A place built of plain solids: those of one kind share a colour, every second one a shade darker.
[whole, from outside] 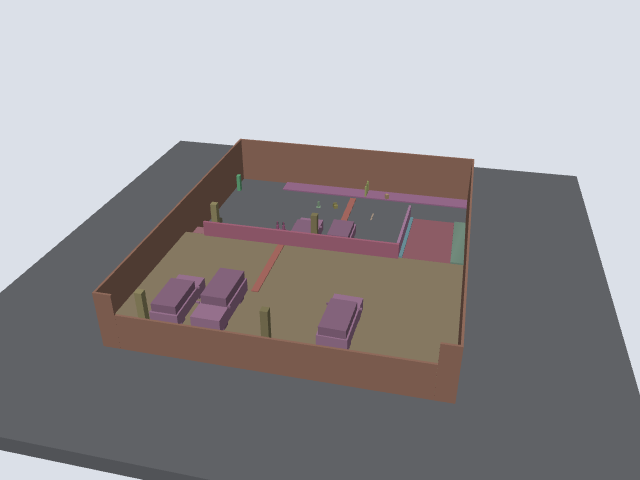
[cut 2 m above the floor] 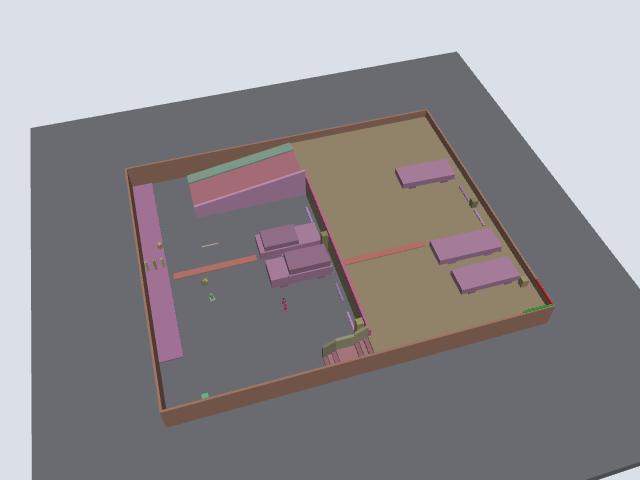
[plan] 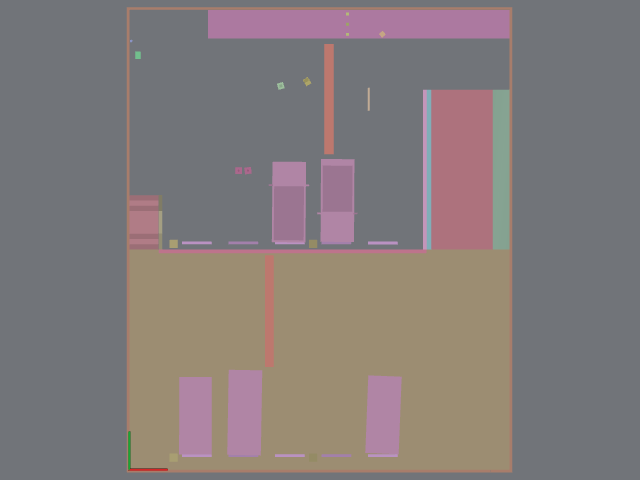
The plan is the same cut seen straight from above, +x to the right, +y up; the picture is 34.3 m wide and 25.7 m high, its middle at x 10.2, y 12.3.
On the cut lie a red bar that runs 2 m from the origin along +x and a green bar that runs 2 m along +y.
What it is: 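An open-sided split-level car park deck of the 2000s; 20.4 x 24.6 m, two half-decks side by side, the upper one 1.34 m above the lower, 2.49 m to the soffit over the upper one; a stair core of 8 risers of 0.167 m and treads of 0.28 m with a mid landing; a car ramp of 1 in 6.4; drive aisles of 6.50 and 6.59 m, bays of 2.49 x 4.8 m, a walkway of 1.53 m with a kerb of about 0.12 m, a stair door of 0.92 x 2.1 m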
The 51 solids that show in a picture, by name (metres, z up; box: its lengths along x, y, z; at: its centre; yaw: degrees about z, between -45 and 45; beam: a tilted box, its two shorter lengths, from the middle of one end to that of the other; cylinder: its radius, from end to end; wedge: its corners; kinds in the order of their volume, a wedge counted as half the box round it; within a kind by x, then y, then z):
{
 "upper_deck_1": {"box": [20.35, 11.79, 1.39], "at": [10.18, 5.89, 0.64]},
 "wall_1": {"box": [0.15, 24.92, 3.91], "at": [-0.07, 12.31, 1.9]},
 "wall_2": {"box": [1.15, 0.15, 3.91], "at": [0.42, -0.07, 1.9]},
 "wall_3": {"box": [18.35, 0.15, 2.52], "at": [10.18, -0.07, 1.21]},
 "wall_4": {"box": [20.65, 0.15, 3.91], "at": [10.18, 24.7, 1.9]},
 "wall_5": {"box": [1.15, 0.15, 3.91], "at": [19.93, -0.07, 1.9]},
 "wall_6": {"box": [0.15, 24.92, 3.91], "at": [20.43, 12.31, 1.9]},
 "car_1": {"box": [1.55, 2.78, 0.54], "at": [3.53, 2.33, 2.56]},
 "car_2": {"box": [1.75, 4.14, 0.77], "at": [3.53, 2.89, 1.9]},
 "car_3": {"box": [1.8, 4.56, 0.91], "at": [6.17, 3.06, 1.97], "yaw": -1.0},
 "car_4": {"box": [1.6, 3.08, 0.6], "at": [6.18, 3.68, 2.73], "yaw": -1.0},
 "car_5": {"box": [1.6, 2.89, 0.55], "at": [8.53, 13.73, 1.32], "yaw": -0.5},
 "car_6": {"box": [1.8, 4.32, 0.87], "at": [8.54, 14.33, 0.62], "yaw": -0.5},
 "car_7": {"box": [1.79, 4.44, 0.72], "at": [11.14, 14.41, 0.54], "yaw": -0.3},
 "car_8": {"box": [1.59, 2.47, 0.43], "at": [11.14, 15.05, 1.12], "yaw": -0.3},
 "car_9": {"box": [1.59, 2.81, 0.55], "at": [13.58, 2.35, 2.64], "yaw": -2.2},
 "car_10": {"box": [1.79, 4.16, 0.84], "at": [13.6, 2.94, 1.94], "yaw": -2.2},
 "car_ramp_1": {"wedge": [[15.91, 11.79, -0.05], [15.91, 11.79, 1.34], [15.91, 20.34, -0.05], [15.91, 20.34, 0.0], [20.35, 11.79, -0.05], [20.35, 11.79, 1.34], [20.35, 20.34, -0.05], [20.35, 20.34, 0.0]]},
 "stair_step_1": {"box": [1.56, 0.33, 1.22], "at": [0.78, 11.91, 0.56]},
 "stair_step_2": {"box": [1.56, 0.62, 1.05], "at": [0.78, 12.05, 0.48]},
 "stair_step_3": {"box": [1.56, 0.9, 0.89], "at": [0.78, 12.19, 0.39]},
 "stair_step_4": {"box": [1.56, 2.11, 0.72], "at": [0.78, 12.8, 0.31]},
 "stair_step_5": {"box": [1.56, 2.4, 0.55], "at": [0.78, 12.94, 0.23]},
 "stair_step_6": {"box": [1.56, 2.68, 0.38], "at": [0.78, 13.08, 0.14]},
 "stair_step_7": {"box": [1.56, 2.96, 0.22], "at": [0.78, 13.22, 0.06]},
 "ramp_footway_1": {"wedge": [[19.45, 11.79, -0.05], [19.45, 11.79, 1.46], [19.45, 20.34, -0.05], [19.45, 20.34, 0.12], [20.35, 11.79, -0.05], [20.35, 11.79, 1.46], [20.35, 20.34, -0.05], [20.35, 20.34, 0.12]]},
 "walkway_1": {"box": [16.15, 1.53, 0.16], "at": [12.28, 23.86, 0.03]},
 "split_parapet_1": {"box": [14.35, 0.2, 1.18], "at": [8.73, 11.69, 1.88]},
 "column_1": {"box": [0.45, 0.45, 2.54], "at": [2.36, 0.65, 2.56]},
 "column_2": {"box": [0.45, 0.45, 3.88], "at": [2.36, 12.09, 1.89]},
 "column_3": {"box": [0.45, 0.45, 2.54], "at": [9.83, 0.65, 2.56]},
 "column_4": {"box": [0.45, 0.45, 3.88], "at": [9.83, 12.09, 1.89]},
 "ramp_guard_1": {"wedge": [[15.71, 11.79, -0.05], [15.71, 11.79, 2.51], [15.71, 20.34, -0.05], [15.71, 20.34, 1.17], [15.91, 11.79, -0.05], [15.91, 11.79, 2.51], [15.91, 20.34, -0.05], [15.91, 20.34, 1.17]]},
 "ramp_kerb_1": {"wedge": [[15.91, 11.79, -0.05], [15.91, 11.79, 1.46], [15.91, 20.34, -0.05], [15.91, 20.34, 0.12], [16.16, 11.79, -0.05], [16.16, 11.79, 1.46], [16.16, 20.34, -0.05], [16.16, 20.34, 0.12]]},
 "stair_guard_1": {"wedge": [[1.56, 11.79, -0.05], [1.56, 11.79, 2.39], [1.56, 12.64, -0.05], [1.56, 12.64, 1.89], [1.76, 11.79, -0.05], [1.76, 11.79, 2.39], [1.76, 12.64, -0.05], [1.76, 12.64, 1.89]]},
 "stair_guard_2": {"wedge": [[1.56, 13.85, -0.05], [1.56, 13.85, 1.72], [1.56, 14.7, -0.05], [1.56, 14.7, 1.22], [1.76, 13.85, -0.05], [1.76, 13.85, 1.72], [1.76, 14.7, -0.05], [1.76, 14.7, 1.22]]},
 "stair_guard_3": {"box": [0.2, 1.21, 1.77], "at": [1.66, 13.25, 0.83]},
 "hump_1": {"box": [0.48, 5.99, 0.11], "at": [7.49, 8.49, 1.34]},
 "hump_2": {"box": [0.52, 5.9, 0.12], "at": [10.68, 19.84, 0.01]},
 "wheelstop_1": {"box": [1.6, 0.15, 0.15], "at": [3.6, 0.75, 1.36]},
 "wheelstop_2": {"box": [1.6, 0.15, 0.15], "at": [3.6, 12.14, 0.03]},
 "wheelstop_3": {"box": [1.6, 0.15, 0.15], "at": [6.09, 0.75, 1.36]},
 "wheelstop_4": {"box": [1.6, 0.15, 0.15], "at": [6.09, 12.14, 0.03]},
 "wheelstop_5": {"box": [1.6, 0.15, 0.15], "at": [8.59, 0.75, 1.36]},
 "wheelstop_6": {"box": [1.6, 0.15, 0.15], "at": [8.59, 12.14, 0.03]},
 "wheelstop_7": {"box": [1.6, 0.15, 0.15], "at": [11.07, 0.75, 1.36]},
 "wheelstop_8": {"box": [1.6, 0.15, 0.15], "at": [11.07, 12.14, 0.03]},
 "wheelstop_9": {"box": [1.6, 0.15, 0.15], "at": [13.56, 0.75, 1.36]},
 "wheelstop_10": {"box": [1.6, 0.15, 0.15], "at": [13.56, 12.14, 0.03]},
 "pay_station_1": {"box": [0.3, 0.4, 1.5], "at": [0.45, 22.19, 0.7]},
 "cable_cover_1": {"box": [0.11, 1.24, 0.08], "at": [12.81, 19.84, -0.02]}
}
